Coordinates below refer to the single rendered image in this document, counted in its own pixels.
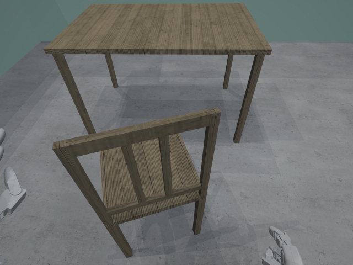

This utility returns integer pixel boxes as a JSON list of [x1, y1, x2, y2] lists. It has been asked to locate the table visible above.
[[44, 3, 272, 143]]

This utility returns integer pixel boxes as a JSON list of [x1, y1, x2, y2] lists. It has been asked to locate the right robot hand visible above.
[[262, 226, 304, 265]]

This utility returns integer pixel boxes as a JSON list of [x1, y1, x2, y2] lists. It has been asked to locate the chair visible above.
[[52, 107, 221, 258]]

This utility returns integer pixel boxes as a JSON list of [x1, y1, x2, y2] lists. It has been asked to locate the left robot hand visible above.
[[0, 128, 26, 221]]

